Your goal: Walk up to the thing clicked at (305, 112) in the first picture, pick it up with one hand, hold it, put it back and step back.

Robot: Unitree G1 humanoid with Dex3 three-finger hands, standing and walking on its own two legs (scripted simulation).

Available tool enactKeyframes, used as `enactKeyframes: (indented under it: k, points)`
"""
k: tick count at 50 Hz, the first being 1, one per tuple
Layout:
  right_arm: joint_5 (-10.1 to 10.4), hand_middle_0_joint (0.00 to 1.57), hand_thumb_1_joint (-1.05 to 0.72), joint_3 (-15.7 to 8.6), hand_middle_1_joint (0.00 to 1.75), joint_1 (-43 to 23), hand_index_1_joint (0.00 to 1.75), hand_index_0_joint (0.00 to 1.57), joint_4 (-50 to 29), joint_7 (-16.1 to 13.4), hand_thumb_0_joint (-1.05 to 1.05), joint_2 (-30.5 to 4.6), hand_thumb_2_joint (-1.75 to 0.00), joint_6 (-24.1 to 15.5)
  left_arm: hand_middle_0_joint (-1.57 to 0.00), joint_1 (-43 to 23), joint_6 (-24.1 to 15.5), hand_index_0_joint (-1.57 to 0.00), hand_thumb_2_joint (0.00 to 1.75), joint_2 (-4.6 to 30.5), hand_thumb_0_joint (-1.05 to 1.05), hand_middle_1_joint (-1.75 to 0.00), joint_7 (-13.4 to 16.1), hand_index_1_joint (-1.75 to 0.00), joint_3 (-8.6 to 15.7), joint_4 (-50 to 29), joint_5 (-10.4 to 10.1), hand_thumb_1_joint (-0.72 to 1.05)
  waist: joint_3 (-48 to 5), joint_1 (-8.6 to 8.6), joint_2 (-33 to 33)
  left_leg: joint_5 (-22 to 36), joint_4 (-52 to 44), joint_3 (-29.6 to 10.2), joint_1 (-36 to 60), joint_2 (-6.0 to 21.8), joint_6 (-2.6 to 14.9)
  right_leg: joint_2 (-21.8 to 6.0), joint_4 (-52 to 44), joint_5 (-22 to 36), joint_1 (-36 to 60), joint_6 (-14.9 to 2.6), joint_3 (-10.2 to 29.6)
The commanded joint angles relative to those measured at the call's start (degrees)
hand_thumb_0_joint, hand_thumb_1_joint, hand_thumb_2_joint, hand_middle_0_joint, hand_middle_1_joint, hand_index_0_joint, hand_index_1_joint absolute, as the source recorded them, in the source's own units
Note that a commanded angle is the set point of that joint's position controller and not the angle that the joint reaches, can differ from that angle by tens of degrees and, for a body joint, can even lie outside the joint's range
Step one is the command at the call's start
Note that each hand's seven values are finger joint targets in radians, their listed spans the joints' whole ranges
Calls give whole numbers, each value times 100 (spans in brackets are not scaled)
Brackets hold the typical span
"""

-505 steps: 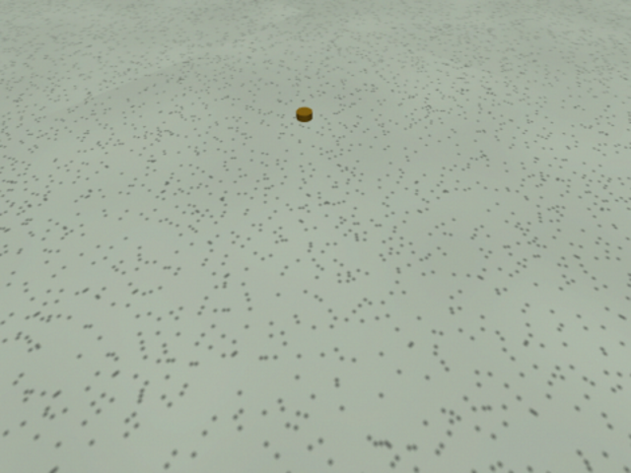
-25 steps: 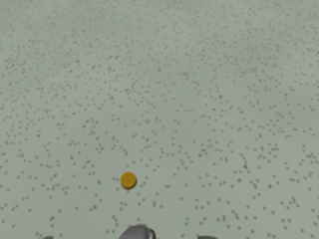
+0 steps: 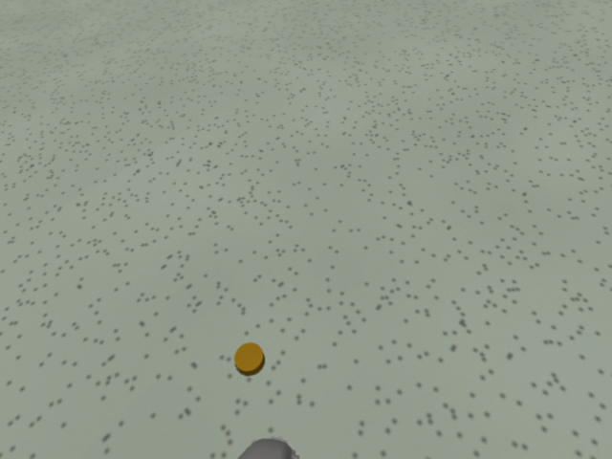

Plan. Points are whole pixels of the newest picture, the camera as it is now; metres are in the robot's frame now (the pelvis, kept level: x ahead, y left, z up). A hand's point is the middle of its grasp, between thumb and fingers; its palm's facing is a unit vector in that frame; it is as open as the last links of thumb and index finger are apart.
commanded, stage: walk up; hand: left
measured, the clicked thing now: (249, 359) +0.53 +0.27 -0.74
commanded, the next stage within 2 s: stand in 1.84 s
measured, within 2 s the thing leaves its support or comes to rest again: neither
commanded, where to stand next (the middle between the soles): +0.14 +0.01 m, yaw +2 degrees
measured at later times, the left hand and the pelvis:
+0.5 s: hand out of the picture +0.12 +0.27 -0.15, palm faces +0.01 -0.94 -0.33, open 7.4 cm; pelvis +0.05 +0.00 +0.00, yaw +3 degrees
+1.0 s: hand out of the picture +0.08 +0.31 -0.15, palm faces +0.10 -0.91 -0.41, open 7.4 cm; pelvis -0.01 +0.02 -0.01, yaw +6 degrees
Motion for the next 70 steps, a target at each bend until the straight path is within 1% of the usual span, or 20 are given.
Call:
enactKeyframes:
  k: [1, 4, 7, 8, 10, 11, 15, 22, 26, 29, 30, 34, 43, 44, 46, 47, 51, 59, 68, 70]
  points:
    - [25, 20, -90, -182, 30, 111, 30, 20, -282, -24, 0, -1146, -90, -430, -20, -443, -264, -20, 90, 1492, 0, -30, -46, -30, 445, -778, 102, 90, -265, 80, -1452, -368, -730, 563, -186, 148, -143, -999, -2001, -1105, 573, -726, 1347]
    - [-10, 20, -90, -244, 30, -144, 30, 20, -371, -30, 0, -1307, -90, -639, -20, 265, -117, -20, 90, 1662, 0, -30, -198, -30, 541, -765, 76, 90, -71, 472, -1626, -769, -1554, 783, -419, 189, -152, -1201, -1969, -1372, 1208, -961, 1574]
    - [-51, 20, -90, -274, 30, 366, 30, 20, -190, -69, 0, -1025, -90, -819, -20, 52, -48, -20, 90, 1634, 0, -30, -280, -30, 426, -868, -51, 90, -146, 29, -1105, 433, -3378, 1050, 1176, 126, 59, -965, -1253, -443, 485, -735, 934]
    - [-66, 20, -90, -340, 30, 963, 30, 20, -22, -118, 0, -1082, -90, -882, -20, -73, -28, -20, 90, 1389, 0, -30, -288, -30, 346, -988, -70, 90, -491, -272, -658, 851, -3797, 628, 2498, 312, 182, -769, -300, 249, -196, -487, 576]
    - [-254, 20, -90, -531, 30, 1603, 30, 20, -58, -200, 0, -1958, -90, -953, -20, -160, -9, -20, 90, 822, 0, -30, -287, -30, 223, -1175, -127, 90, -432, -522, 708, -874, -4065, -2932, 3954, 2389, 892, 231, 2082, -1018, -3279, 67, 90]
    - [-82, 20, -90, -583, 30, 1601, 30, 20, -93, -188, 0, -2084, -90, -938, -20, -507, -17, -20, 90, 1400, 0, -30, -228, -30, 347, -1150, -59, 90, -73, -732, 210, -1224, -4219, -3325, 3164, 3002, 1513, -333, 2220, -989, -3167, 12, 687]
    - [1, 20, -90, -311, 30, 1153, 30, 20, -313, -204, 0, -1365, -90, -1001, -20, -67, -100, -20, 90, 1419, 0, -30, -291, -30, 332, -906, -153, 90, 206, -241, 262, 2045, -3713, -799, 2829, 1841, 939, -443, 1929, 22, -2557, 67, 756]
    - [-4, 20, -90, -159, 30, 565, 30, 20, -516, -188, 0, -1180, -90, -675, -20, -399, -200, -20, 90, 1021, 0, -30, -128, -30, 161, -638, -328, 90, 195, -299, 1256, 4786, -2965, 602, 1145, 1203, 891, -251, 347, 1158, -559, 236, -411]
    - [163, 20, -90, -131, 30, 165, 30, 20, -618, -164, 0, -1078, -90, -319, -20, 87, -217, -20, 90, 1274, 0, -30, 82, -30, 263, -238, -329, 90, -312, 67, 460, 2940, -1390, 692, 733, 754, 532, -6, -829, 2307, 762, 164, -548]
    - [208, 20, -90, -45, 30, 1131, 30, 20, -425, -237, 0, -779, -90, -175, -20, -73, -256, -20, 90, 1796, 0, -30, 122, -30, 364, -504, -225, 90, -1018, -91, -1153, -1342, 1097, 144, 268, -3, 153, -2333, -1365, 4981, 893, -876, 2130]
    - [198, 20, -90, -160, 30, 1162, 30, 20, -356, -302, 0, -1064, -90, -76, -20, -419, -217, -20, 90, 1888, 0, -30, 158, -30, 368, -619, -237, 90, -1150, -78, -1364, -1552, 1607, 28, 411, 151, 154, -2563, -1417, 4160, 592, -1365, 2545]
    - [160, 20, -90, -310, 30, 1109, 30, 20, -109, -249, 0, -1261, -90, 37, -20, -1210, -29, -20, 90, 1598, 0, -30, 206, -30, 345, -803, -136, 90, -1072, -245, -1334, -762, 1844, -32, 457, 155, 43, -1606, -1703, 7, -507, -766, 1333]
    - [-74, 20, -90, -283, 30, 1519, 30, 20, 406, 9, 0, -1201, -90, -39, -20, -1497, 170, -20, 90, 1737, 0, -30, 149, -30, 426, -726, -69, 90, -978, -359, -1613, -434, -1873, 971, 1681, 310, 116, -1587, -1456, -1436, -1310, -427, 1014]
    - [-187, 20, -90, -328, 30, 1490, 30, 20, 462, 29, 0, -1247, -90, -55, -20, -1404, 203, -20, 90, 1493, 0, -30, 164, -30, 357, -693, -98, 90, -745, -377, -884, -301, -2208, 537, 1884, 347, 190, -1287, -674, -1648, -1920, -163, 742]
    - [-283, 20, -90, -469, 30, 453, 30, 20, -74, 15, 0, -2240, -90, -84, -20, -1616, 182, -20, 90, 1295, 0, -30, 240, -30, 347, -697, -171, 90, 295, -506, 1432, -3429, -4624, -3135, -180, 2406, 994, 297, 2021, -1268, -2747, 176, 161]
    - [-229, 20, -90, -446, 30, -68, 30, 20, -147, -4, 0, -2263, -90, -139, -20, -1891, 124, -20, 90, 1643, 0, -30, 272, -30, 461, -638, -124, 90, 862, -471, 1124, -3486, -4889, -3381, -1365, 2743, 1397, 41, 2616, -1180, -2027, 152, 772]
    - [-256, 20, -90, -269, 30, -206, 30, 20, -77, -181, 0, -1421, -90, -434, -20, -515, 137, -20, 90, 1327, 0, -30, 96, -30, 349, -50, -285, 90, 90, 73, 172, -690, -3838, -807, 686, 1355, 292, 380, 2861, 253, -2117, 80, 999]
    - [-155, 20, -90, -493, 30, 1303, 30, 20, 49, -27, 0, -1681, -90, -662, -20, -1217, -266, -20, 90, 1528, 0, -30, -170, -30, 223, -502, -74, 90, -228, -911, 499, -718, -3900, -1492, 3652, 2264, 1339, -67, 906, -500, -2978, 302, 544]
    - [-58, 20, -90, -268, 30, 299, 30, 20, -533, 95, 0, -1332, -90, -527, -20, 491, -479, -20, 90, 1326, 0, -30, -144, -30, 219, -22, -176, 90, -255, 87, 524, 1389, -2254, 565, 931, 1283, 815, 176, -1065, 1041, 825, 145, -505]
    - [40, 20, -90, -46, 30, 521, 30, 20, -683, 61, 0, -706, -90, -475, -20, 823, -516, -20, 90, 1978, 0, -30, 17, -30, 437, 16, -101, 90, -564, 221, -1433, -147, -192, 1053, -508, 466, 238, -1240, -1749, 1018, 1720, -298, 1952]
